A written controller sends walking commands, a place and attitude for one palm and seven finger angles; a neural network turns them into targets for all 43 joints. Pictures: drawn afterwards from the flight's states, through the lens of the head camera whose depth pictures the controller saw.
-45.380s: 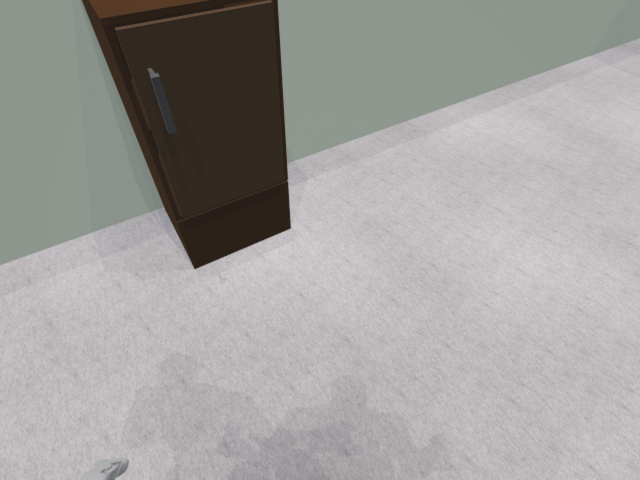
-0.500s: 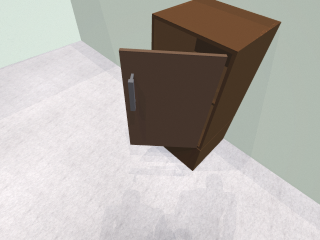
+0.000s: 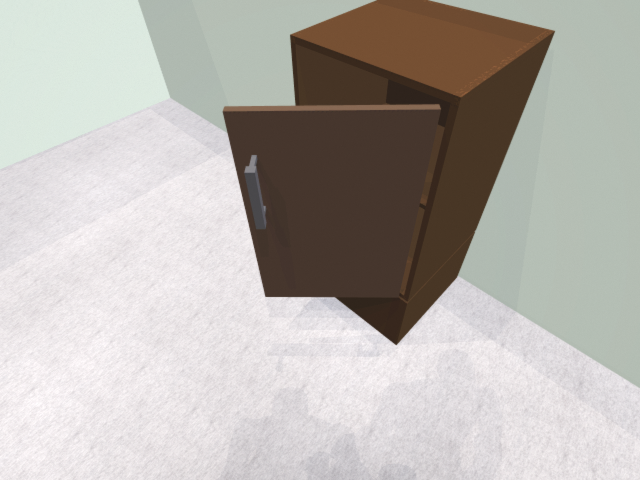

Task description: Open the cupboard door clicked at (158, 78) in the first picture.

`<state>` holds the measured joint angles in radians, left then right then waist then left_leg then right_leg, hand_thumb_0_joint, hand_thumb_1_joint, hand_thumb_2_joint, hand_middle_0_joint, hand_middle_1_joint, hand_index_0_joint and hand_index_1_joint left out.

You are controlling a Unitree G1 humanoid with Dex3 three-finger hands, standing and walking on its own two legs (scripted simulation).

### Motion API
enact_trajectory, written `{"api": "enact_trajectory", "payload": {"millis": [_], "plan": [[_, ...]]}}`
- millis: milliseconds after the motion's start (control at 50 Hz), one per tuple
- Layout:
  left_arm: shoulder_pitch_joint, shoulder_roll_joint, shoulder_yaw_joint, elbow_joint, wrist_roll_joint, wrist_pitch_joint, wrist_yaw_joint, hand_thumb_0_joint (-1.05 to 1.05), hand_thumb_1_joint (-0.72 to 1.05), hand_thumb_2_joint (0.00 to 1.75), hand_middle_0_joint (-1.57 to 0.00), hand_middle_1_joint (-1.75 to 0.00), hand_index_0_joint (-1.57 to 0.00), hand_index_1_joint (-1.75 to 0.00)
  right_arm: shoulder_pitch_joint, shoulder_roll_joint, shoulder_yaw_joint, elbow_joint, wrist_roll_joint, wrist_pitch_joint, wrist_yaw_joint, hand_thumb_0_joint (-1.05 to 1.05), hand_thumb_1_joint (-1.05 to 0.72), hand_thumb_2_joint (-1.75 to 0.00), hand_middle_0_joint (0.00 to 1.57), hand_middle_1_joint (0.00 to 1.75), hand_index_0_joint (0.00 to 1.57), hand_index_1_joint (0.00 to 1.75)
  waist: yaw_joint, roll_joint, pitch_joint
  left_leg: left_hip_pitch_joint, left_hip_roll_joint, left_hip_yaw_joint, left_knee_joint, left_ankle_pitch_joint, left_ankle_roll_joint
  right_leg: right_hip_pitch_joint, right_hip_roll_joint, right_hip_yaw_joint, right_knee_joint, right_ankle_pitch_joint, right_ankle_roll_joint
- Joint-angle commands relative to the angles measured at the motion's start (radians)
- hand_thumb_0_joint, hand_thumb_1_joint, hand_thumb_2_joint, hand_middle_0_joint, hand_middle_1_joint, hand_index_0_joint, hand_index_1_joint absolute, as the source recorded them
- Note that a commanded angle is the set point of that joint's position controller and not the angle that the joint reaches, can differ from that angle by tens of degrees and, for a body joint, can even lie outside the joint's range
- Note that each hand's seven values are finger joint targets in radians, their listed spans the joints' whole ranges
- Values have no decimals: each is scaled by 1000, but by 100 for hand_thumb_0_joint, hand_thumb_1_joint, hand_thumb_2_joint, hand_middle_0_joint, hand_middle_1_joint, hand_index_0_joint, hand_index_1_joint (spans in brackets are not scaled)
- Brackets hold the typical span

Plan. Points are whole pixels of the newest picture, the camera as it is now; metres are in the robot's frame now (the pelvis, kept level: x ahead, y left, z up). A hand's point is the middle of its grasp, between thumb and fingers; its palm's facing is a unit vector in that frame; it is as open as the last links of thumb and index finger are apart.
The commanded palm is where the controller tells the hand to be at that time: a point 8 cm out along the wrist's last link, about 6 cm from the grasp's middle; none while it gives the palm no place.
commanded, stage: look again from close up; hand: left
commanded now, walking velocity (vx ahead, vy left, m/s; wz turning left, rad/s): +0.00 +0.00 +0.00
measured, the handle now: (257, 193) +0.65 +0.17 -0.05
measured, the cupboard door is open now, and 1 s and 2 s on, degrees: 43 43 43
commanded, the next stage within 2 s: shuffle to correct the standing spot in 0.06 s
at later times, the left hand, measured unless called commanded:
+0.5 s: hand out of the picture +0.01 +0.15 -0.19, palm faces +0.06 -0.99 -0.16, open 7.4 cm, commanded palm none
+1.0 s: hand out of the picture +0.15 +0.11 -0.17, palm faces +0.08 -0.97 -0.21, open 7.3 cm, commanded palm none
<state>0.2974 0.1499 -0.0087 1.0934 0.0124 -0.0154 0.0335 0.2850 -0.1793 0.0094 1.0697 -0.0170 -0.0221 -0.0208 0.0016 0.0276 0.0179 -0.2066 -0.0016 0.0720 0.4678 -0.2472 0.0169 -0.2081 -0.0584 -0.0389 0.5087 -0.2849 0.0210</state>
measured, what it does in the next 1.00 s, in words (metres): walks ahead: right foot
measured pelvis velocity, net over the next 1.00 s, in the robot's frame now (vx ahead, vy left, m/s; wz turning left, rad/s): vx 0.14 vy -0.06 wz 0.02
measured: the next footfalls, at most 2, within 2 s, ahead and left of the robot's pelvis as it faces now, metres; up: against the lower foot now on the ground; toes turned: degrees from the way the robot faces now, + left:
right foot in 0.72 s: +0.16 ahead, -0.14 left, +0.00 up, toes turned -6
left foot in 1.08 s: +0.24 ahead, +0.05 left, +0.00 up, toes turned +7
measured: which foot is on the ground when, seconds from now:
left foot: down 0.00-0.72, up 0.74-1.00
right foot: down 0.00-0.48, up 0.50-0.70, down 0.72-1.00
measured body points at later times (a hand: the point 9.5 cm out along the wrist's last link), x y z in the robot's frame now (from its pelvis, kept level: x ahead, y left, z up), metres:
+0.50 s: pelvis +0.05 -0.02 -0.01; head +0.07 +0.00 +0.44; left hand +0.01 +0.20 -0.18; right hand +0.04 -0.24 -0.16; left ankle +0.00 +0.11 -0.74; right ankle -0.01 -0.13 -0.73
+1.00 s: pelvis +0.14 -0.06 +0.00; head +0.17 -0.07 +0.44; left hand +0.15 +0.16 -0.16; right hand +0.21 -0.29 -0.16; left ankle +0.18 +0.06 -0.72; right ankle +0.12 -0.13 -0.74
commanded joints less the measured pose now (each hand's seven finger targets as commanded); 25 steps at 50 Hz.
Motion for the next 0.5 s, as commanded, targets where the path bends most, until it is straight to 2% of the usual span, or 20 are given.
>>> {"api": "enact_trajectory", "payload": {"millis": [0, 140, 180, 220, 280, 300, 340, 380, 400, 420, 440, 460, 480], "plan": [[50, 112, 20, -28, 4, -17, 3, 0, 90, 90, -20, -30, -20, -30, 42, -67, -15, -23, 5, -15, -2, 0, -90, -90, 20, 30, 20, 30, 1, -48, 37, -21, 91, -91, -89, 116, 18, -9, -56, 66, -100, 142, -50], [37, 117, 24, -26, 3, -16, 2, 0, 90, 90, -20, -30, -20, -30, 34, -63, -14, -4, 4, -12, -5, 0, -90, -90, 20, 30, 20, 30, 3, -27, 21, -4, 93, -79, -76, 141, 9, 6, -58, 73, -103, 189, -54], [48, 118, 29, -22, 6, -13, -3, 0, 90, 90, -20, -30, -20, -30, 40, -67, -16, 2, -1, -9, -3, 0, -90, -90, 20, 30, 20, 30, 6, -44, 23, -12, 87, -66, -58, 16, 12, -1, -51, 75, -105, 24, -64], [55, 122, 34, -24, 9, -7, -9, 0, 90, 90, -20, -30, -20, -30, 35, -60, -20, -1, -5, -3, 2, 0, -90, -90, 20, 30, 20, 30, 9, -63, 76, -72, 71, -57, -39, -121, 15, -33, -54, 106, -141, -170, -81], [74, 141, 47, -26, 9, -6, -15, 0, 90, 90, -20, -30, -20, -30, 29, -43, -20, -16, -9, -3, 8, 0, -90, -90, 20, 30, 20, 30, 13, -129, 114, -138, 38, -18, 44, -146, 9, -39, -88, 167, -196, -288, -113], [92, 148, 52, -26, 10, -8, -15, 0, 90, 90, -20, -30, -20, -30, 29, -35, -21, -20, -9, -3, 8, 0, -90, -90, 20, 30, 20, 30, 16, -157, 113, -157, 32, -2, 83, -144, 8, -21, -103, 185, -215, -291, -126], [103, 151, 59, -25, 9, -12, -15, 0, 90, 90, -20, -30, -20, -30, 31, -29, -22, -23, -9, -10, 10, 0, -90, -90, 20, 30, 20, 30, 11, -141, 119, -152, 32, 13, 127, -118, 9, -35, -131, 199, -216, -234, -147], [97, 141, 60, -29, 8, -17, -18, 0, 90, 90, -20, -30, -20, -30, 57, -24, -22, -17, -6, -19, 9, 0, -90, -90, 20, 30, 20, 30, -5, -92, 108, -85, 41, 5, 82, -72, 15, -63, -108, 151, -156, -141, -144], [85, 130, 61, -34, 10, -19, -19, 0, 90, 90, -20, -30, -20, -30, 93, -26, -25, -4, -5, -24, 9, 0, -90, -90, 20, 30, 20, 30, -18, -50, 105, -48, 56, -16, 47, -22, 24, -76, -66, 94, -96, -105, -129], [76, 108, 58, -38, 10, -19, -22, 0, 90, 90, -20, -30, -20, -30, 132, -53, -28, 12, -6, -31, 6, 0, -90, -90, 20, 30, 20, 30, -30, 44, 81, 24, 102, -77, 1, 69, 43, -111, -22, 36, 6, -60, -108], [62, 84, 55, -46, 11, -21, -24, 0, 90, 90, -20, -30, -20, -30, 189, -95, -39, 39, -9, -36, 0, 0, -90, -90, 20, 30, 20, 30, -45, 165, 61, 107, 196, -200, -46, 158, 88, -189, 34, -46, 156, -64, -82], [26, 61, 49, -62, 14, -28, -23, 0, 90, 90, -20, -30, -20, -30, 257, -132, -50, 56, -13, -38, -11, 0, -90, -90, 20, 30, 20, 30, -69, 274, 51, 195, 291, -327, -91, 324, 155, -300, 74, -99, 299, -168, -69], [-31, 67, 47, -86, 14, -32, -21, 0, 90, 90, -20, -30, -20, -30, 303, -129, -51, 67, -18, -40, -19, 0, -90, -90, 20, 30, 20, 30, -93, 279, 67, 278, 345, -403, -107, 523, 216, -434, 72, -62, 431, -326, -73]]}}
